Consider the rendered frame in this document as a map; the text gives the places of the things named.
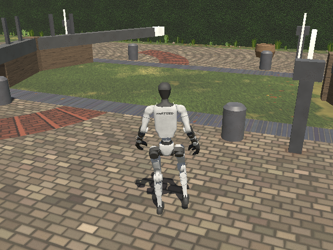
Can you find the robot right upper arm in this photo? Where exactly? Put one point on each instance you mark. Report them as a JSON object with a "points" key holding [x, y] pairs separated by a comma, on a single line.
{"points": [[184, 117]]}

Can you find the robot right forearm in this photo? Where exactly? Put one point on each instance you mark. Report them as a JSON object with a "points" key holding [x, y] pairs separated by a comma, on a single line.
{"points": [[192, 137]]}

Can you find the robot left upper arm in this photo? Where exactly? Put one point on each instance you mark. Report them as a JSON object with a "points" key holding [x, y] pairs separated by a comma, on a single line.
{"points": [[146, 118]]}

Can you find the robot left hand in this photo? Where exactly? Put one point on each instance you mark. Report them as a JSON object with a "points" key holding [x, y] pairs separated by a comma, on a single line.
{"points": [[138, 145]]}

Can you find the robot right hand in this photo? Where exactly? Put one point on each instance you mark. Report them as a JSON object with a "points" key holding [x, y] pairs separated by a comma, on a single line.
{"points": [[197, 147]]}

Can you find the robot left forearm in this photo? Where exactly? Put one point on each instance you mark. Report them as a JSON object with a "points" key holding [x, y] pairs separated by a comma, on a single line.
{"points": [[140, 136]]}

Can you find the robot torso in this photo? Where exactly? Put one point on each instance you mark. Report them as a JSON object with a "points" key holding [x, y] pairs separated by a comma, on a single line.
{"points": [[165, 125]]}

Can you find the robot left thigh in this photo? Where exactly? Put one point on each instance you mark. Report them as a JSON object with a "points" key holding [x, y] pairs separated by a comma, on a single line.
{"points": [[154, 154]]}

